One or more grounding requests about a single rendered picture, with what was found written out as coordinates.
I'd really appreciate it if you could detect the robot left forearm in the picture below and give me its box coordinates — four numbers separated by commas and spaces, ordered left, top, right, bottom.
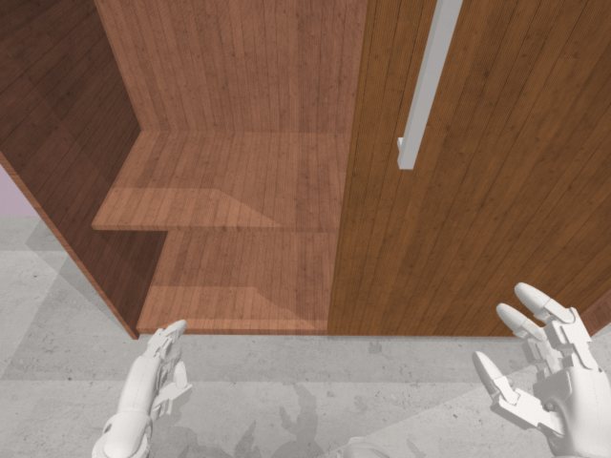
92, 411, 153, 458

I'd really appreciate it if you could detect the robot right hand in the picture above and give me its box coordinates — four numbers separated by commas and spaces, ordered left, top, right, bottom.
472, 282, 611, 458

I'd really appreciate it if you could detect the right robot shin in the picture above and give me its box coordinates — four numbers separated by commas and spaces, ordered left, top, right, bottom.
348, 437, 366, 445

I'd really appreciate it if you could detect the wardrobe door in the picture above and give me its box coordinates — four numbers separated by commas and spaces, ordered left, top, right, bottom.
579, 289, 611, 320
327, 0, 611, 336

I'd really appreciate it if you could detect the handle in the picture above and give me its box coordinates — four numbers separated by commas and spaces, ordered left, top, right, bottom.
397, 0, 463, 169

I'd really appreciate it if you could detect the robot left hand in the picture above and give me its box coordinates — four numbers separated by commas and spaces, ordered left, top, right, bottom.
116, 320, 192, 422

